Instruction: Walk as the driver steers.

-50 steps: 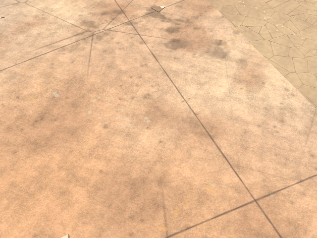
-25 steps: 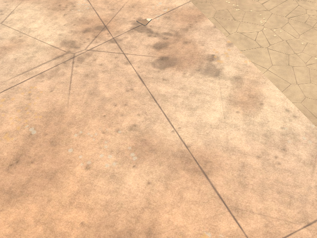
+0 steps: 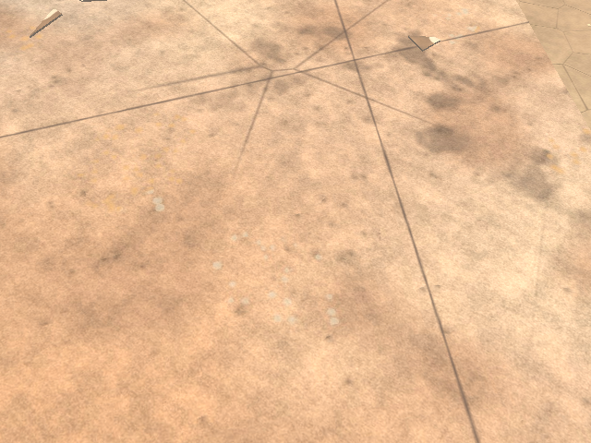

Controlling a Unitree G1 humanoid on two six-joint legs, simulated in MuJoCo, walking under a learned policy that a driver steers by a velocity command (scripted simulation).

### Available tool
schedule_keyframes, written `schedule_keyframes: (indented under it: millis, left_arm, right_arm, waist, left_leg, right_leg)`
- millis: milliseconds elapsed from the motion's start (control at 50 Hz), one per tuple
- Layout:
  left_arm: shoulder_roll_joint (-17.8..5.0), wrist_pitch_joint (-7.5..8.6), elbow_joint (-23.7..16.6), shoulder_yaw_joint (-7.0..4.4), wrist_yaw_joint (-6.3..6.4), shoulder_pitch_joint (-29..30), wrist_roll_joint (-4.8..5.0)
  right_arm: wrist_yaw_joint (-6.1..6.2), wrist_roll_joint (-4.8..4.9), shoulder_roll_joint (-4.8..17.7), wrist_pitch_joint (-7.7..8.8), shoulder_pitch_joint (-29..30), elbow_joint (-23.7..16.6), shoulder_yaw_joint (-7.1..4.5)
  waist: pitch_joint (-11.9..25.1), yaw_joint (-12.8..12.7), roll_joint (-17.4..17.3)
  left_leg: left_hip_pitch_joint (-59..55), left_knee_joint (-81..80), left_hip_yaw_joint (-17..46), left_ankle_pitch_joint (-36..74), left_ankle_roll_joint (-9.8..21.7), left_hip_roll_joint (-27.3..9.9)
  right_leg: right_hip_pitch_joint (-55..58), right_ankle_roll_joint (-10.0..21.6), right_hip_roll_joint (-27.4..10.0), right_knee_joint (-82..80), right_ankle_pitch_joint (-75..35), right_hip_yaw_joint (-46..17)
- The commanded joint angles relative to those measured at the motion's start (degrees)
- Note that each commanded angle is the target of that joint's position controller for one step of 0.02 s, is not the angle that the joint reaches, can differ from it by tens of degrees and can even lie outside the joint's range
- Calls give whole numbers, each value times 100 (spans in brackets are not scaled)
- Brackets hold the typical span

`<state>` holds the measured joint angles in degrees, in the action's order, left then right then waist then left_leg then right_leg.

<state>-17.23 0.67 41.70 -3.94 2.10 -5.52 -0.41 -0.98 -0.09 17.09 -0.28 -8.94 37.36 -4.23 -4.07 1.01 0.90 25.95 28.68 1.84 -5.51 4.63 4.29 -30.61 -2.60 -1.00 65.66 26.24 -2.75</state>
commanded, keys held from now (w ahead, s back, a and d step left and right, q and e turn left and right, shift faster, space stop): q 0.50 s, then no key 0.20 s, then w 0.30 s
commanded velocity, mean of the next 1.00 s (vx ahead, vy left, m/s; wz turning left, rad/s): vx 0.08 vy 0.00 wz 0.42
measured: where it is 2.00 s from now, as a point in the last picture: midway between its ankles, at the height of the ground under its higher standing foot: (220, 358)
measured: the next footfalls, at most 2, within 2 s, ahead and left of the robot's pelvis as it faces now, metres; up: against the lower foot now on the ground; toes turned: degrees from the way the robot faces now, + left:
right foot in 0.30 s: +0.12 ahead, -0.16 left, +0.00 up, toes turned +16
left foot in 0.70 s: +0.02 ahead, +0.09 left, +0.00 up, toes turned +22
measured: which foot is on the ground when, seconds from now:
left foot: down 0.00-0.30, up 0.32-0.68, down 0.70-1.00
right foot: up 0.00-0.28, down 0.30-0.70, up 0.72-1.00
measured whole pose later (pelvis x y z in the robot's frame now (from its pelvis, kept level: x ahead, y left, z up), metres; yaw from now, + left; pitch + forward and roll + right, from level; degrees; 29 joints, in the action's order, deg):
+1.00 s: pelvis +0.06 -0.01 +0.02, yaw +25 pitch +2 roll +0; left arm -18.3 2.8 45.2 -4.2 -1.1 -11.0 0.7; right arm 0.5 0.4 15.3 1.7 -18.9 40.1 -2.9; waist 1.2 1.8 1.3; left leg 5.9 16.6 2.0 -12.6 1.9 1.2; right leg -29.0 -1.7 -3.8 42.5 10.8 0.1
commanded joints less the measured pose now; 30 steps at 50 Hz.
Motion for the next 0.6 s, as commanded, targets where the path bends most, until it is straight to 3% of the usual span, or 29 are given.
schedule_keyframes:
  millis: [20, 100, 160, 220, 280, 300, 320, 340, 360, 380, 400, 420, 460, 500, 560, 600]
  left_arm:
    - [-492, -19, -210, -147, 65, -480, -28]
    - [-398, -33, -238, -98, 53, -247, -9]
    - [-419, 2, -277, -101, 4, -136, 20]
    - [-460, 87, -300, -123, -65, -141, 61]
    - [-512, 156, -182, -190, -143, -563, 71]
    - [-835, 148, -170, -281, -128, -741, -11]
    - [-1383, 78, -159, -398, -95, -636, -160]
    - [-1149, 90, -306, -363, -103, -442, -285]
    - [-844, 100, -458, -268, -59, -138, -237]
    - [-654, 88, -515, -217, -30, 111, -135]
    - [-545, 80, -545, -177, -7, 177, -35]
    - [-513, 57, -544, -144, 13, 140, -2]
    - [-572, -11, -517, -152, 40, -53, -44]
    - [-701, -67, -465, -200, 64, -326, -69]
    - [-940, -104, -424, -273, -3, -361, -18]
    - [-1019, -102, -392, -292, -71, -339, 48]
  right_arm:
    - [145, -35, 930, 35, 101, -500, -269]
    - [267, 30, 982, -57, 96, -568, -307]
    - [271, 21, 964, -125, 103, -616, -312]
    - [240, 34, 937, -184, 29, -641, -311]
    - [254, 131, 880, -256, 112, -690, -290]
    - [261, 133, 690, -258, -31, -708, -235]
    - [240, 175, 543, -223, -96, -884, -210]
    - [221, 68, 951, -133, -76, -845, -339]
    - [195, 70, 1182, -131, -198, -700, -439]
    - [198, 93, 1106, -192, -363, -539, -447]
    - [214, 76, 966, -259, -459, -464, -416]
    - [199, 90, 791, -304, -476, -453, -364]
    - [170, 157, 616, -319, -192, -594, -286]
    - [152, 169, 524, -302, 162, -762, -228]
    - [101, 87, 347, -277, 266, -866, -114]
    - [88, 93, 430, -280, 176, -832, -127]
  waist:
    - [1299, -215, -625]
    - [1272, -104, -712]
    - [1126, -25, -893]
    - [1087, 35, -1011]
    - [1037, -232, -998]
    - [1114, -206, -527]
    - [861, 76, 1202]
    - [814, -64, 1442]
    - [811, 45, 928]
    - [731, 147, 656]
    - [670, 119, 608]
    - [599, 77, 599]
    - [519, -95, 720]
    - [606, -333, 876]
    - [825, -397, 985]
    - [875, -381, 1079]
  left_leg:
    - [-1141, -1043, 1886, 827, 947, -1382]
    - [-1009, -1088, 2069, -403, 834, -1231]
    - [-876, -1121, 2317, -1033, 755, -1149]
    - [-1055, -988, 2644, -960, 709, -1146]
    - [-855, -629, 2669, -817, 432, -865]
    - [-328, -47, 2324, -1488, 143, -546]
    - [848, 1129, 1013, -2549, -226, 390]
    - [1122, 2626, 718, -2898, -505, 284]
    - [1028, 3385, 782, -2552, -606, 86]
    - [985, 3711, 672, -2255, -707, 41]
    - [1100, 4055, 608, -1971, -814, -3]
    - [1156, 4267, 517, -1833, -894, -49]
    - [1221, 3874, 180, -1586, -996, -174]
    - [1260, 3240, 64, -1589, -1077, -339]
    - [374, 2195, -130, -1955, -998, -454]
    - [-101, 1609, -311, -1958, -903, -383]
  right_leg:
    - [-48, -49, -5, -598, -333, -206]
    - [98, -160, 92, -1422, -736, -313]
    - [341, -152, 178, -1962, -782, -328]
    - [622, -52, 268, -2602, -667, -316]
    - [1588, 196, 246, -4154, -1388, -164]
    - [2235, 478, -544, -4524, -1515, -731]
    - [2465, 1257, -1680, -4793, -2210, -2031]
    - [2139, 1809, -2278, -4969, -2700, -2709]
    - [2019, 1711, -2092, -4834, -2866, -2225]
    - [1960, 1436, -1706, -4719, -2880, -1627]
    - [2069, 1300, -1490, -4649, -2881, -1267]
    - [2083, 1298, -1389, -4642, -3040, -993]
    - [2261, 1337, -1215, -4706, -3053, -564]
    - [2718, 1435, -1333, -4662, -3223, -475]
    - [2613, 1516, -1452, -4542, -3569, -310]
    - [2518, 1544, -1527, -4472, -3713, -302]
